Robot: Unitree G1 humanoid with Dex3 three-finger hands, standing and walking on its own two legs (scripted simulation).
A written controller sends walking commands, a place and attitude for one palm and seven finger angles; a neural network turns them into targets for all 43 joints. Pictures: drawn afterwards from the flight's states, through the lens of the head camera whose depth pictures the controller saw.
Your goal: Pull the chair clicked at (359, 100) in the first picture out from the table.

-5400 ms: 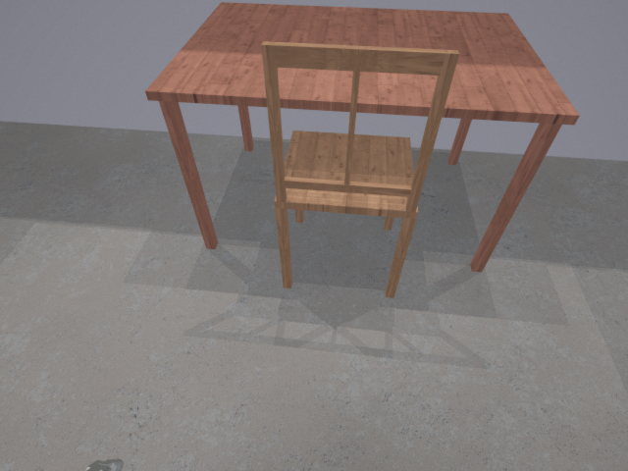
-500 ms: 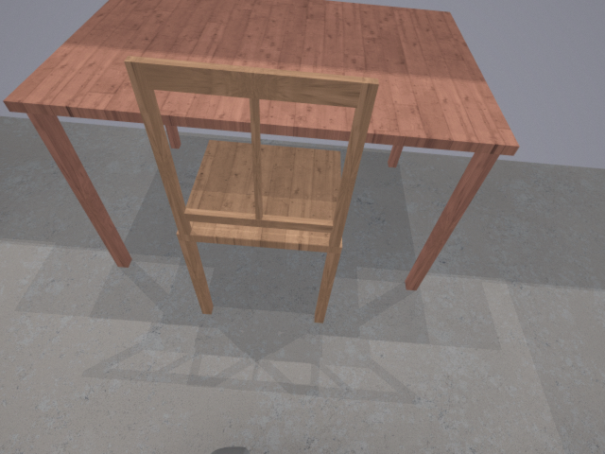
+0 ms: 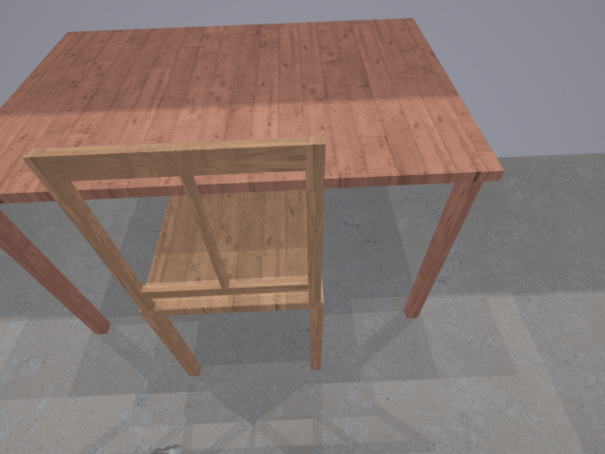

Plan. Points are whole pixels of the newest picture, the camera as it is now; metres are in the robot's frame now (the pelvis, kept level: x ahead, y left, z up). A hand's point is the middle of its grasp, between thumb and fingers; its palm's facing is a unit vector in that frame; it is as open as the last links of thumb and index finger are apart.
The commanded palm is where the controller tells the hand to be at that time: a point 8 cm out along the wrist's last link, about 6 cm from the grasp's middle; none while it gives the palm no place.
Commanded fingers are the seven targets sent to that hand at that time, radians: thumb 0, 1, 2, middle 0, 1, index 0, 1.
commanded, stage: come to a stop and stand still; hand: left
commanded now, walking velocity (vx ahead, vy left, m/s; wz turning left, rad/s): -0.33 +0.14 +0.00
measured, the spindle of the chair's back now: (208, 238) +0.48 +0.19 -0.05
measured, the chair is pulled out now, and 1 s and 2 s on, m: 0.00 0.00 0.00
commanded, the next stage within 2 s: look again from close up in 1.74 s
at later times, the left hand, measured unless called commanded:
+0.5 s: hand out of the picture +0.05 +0.20 -0.17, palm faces +0.04 -0.97 -0.25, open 7.4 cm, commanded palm none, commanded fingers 0.00 0.90 0.90 -0.20 -0.30 -0.20 -0.30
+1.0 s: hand out of the picture +0.02 +0.17 -0.17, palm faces +0.02 -0.98 -0.19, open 7.4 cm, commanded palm none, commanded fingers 0.00 0.90 0.90 -0.20 -0.30 -0.20 -0.30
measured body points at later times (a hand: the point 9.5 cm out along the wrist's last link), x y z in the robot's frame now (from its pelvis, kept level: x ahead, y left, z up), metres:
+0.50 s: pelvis +0.02 +0.01 +0.01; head +0.06 +0.00 +0.45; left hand +0.05 +0.25 -0.15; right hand +0.11 -0.22 -0.15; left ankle +0.08 +0.12 -0.73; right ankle -0.03 -0.10 -0.71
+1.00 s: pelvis -0.04 -0.01 +0.01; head -0.03 +0.01 +0.45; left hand +0.02 +0.22 -0.15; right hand +0.03 -0.24 -0.14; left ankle -0.02 +0.09 -0.73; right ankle -0.03 -0.11 -0.73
